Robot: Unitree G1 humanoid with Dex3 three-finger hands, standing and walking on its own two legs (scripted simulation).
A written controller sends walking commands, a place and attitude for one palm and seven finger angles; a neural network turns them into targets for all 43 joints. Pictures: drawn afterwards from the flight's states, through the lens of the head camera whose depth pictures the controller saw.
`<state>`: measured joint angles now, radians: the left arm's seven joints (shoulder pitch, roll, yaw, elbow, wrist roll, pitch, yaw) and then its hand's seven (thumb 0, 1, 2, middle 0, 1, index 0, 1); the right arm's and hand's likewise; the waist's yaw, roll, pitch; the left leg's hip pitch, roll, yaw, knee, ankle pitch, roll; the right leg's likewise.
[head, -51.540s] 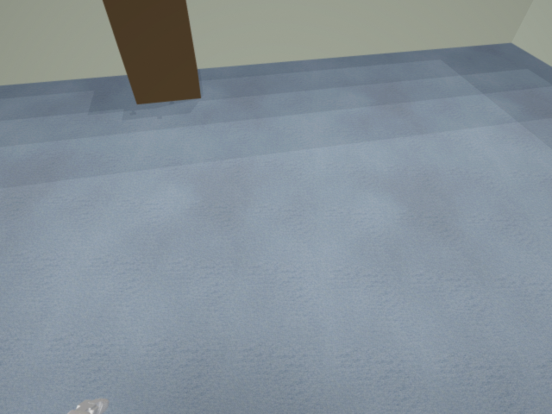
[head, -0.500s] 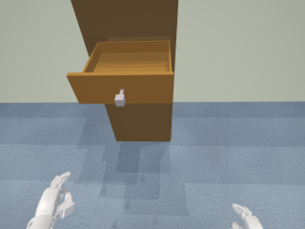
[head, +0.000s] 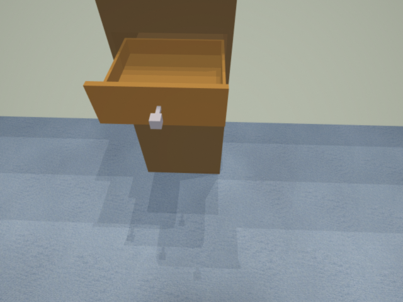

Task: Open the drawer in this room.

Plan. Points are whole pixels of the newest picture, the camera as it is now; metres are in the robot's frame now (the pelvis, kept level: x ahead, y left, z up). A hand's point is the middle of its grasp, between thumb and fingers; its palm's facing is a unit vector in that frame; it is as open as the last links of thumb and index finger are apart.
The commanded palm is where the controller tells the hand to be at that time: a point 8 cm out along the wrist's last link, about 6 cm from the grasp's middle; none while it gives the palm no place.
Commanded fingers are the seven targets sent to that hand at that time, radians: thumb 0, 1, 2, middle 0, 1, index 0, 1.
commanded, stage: let the arm hang, fingers relaxed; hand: left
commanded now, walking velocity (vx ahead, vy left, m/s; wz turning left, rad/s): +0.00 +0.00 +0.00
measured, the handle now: (157, 116) +0.56 +0.16 +0.01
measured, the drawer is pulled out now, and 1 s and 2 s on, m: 0.29 0.29 0.29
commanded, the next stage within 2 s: look to check the result in 0.44 s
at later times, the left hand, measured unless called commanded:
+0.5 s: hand out of the picture +0.01 +0.16 -0.18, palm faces +0.04 -0.98 -0.19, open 7.4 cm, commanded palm none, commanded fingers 0.00 0.90 0.90 -0.20 -0.30 -0.20 -0.30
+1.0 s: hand out of the picture +0.01 +0.16 -0.18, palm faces +0.03 -0.98 -0.18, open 7.4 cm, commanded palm none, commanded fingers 0.00 0.90 0.90 -0.20 -0.30 -0.20 -0.30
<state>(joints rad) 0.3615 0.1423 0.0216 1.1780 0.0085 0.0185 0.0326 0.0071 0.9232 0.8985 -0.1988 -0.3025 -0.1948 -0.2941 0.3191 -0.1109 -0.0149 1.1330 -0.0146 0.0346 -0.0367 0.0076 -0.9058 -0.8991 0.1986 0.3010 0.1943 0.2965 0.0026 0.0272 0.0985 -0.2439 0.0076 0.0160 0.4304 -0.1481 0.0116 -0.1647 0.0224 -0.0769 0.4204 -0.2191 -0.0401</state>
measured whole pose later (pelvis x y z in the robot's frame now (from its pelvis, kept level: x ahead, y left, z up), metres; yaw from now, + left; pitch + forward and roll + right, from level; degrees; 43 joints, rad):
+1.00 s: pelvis +0.02 -0.01 +0.00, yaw -1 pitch -2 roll +0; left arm 0.26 0.12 0.02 1.15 0.01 -0.01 0.04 0.00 0.91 0.90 -0.20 -0.30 -0.20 -0.29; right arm 0.26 -0.12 -0.02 1.14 -0.02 0.01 -0.04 0.01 -0.91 -0.90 0.20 0.30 0.19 0.30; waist -0.01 0.01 0.08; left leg -0.21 0.01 0.03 0.41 -0.17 0.00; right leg -0.14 0.03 -0.06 0.40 -0.23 -0.04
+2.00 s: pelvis +0.03 -0.02 +0.00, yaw -1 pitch -2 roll +0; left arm 0.26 0.14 0.02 1.15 0.01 -0.01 0.04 0.00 0.91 0.90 -0.20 -0.30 -0.20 -0.29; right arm 0.24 -0.14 -0.02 1.16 -0.02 0.01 -0.04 0.00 -0.91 -0.90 0.20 0.30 0.19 0.30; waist -0.01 0.01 0.06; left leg -0.17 0.03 0.03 0.38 -0.18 -0.02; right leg -0.09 0.04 -0.06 0.36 -0.24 -0.06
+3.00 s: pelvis +0.04 -0.02 +0.00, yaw -1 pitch -2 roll +0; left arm 0.24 0.17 0.02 1.15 0.01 -0.02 0.03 0.00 0.91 0.90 -0.20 -0.30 -0.20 -0.29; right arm 0.22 -0.16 -0.02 1.15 -0.02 0.01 -0.04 0.00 -0.91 -0.90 0.20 0.30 0.19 0.30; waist -0.01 0.01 0.06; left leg -0.16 0.03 0.03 0.37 -0.17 -0.02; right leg -0.09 0.05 -0.06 0.35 -0.24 -0.06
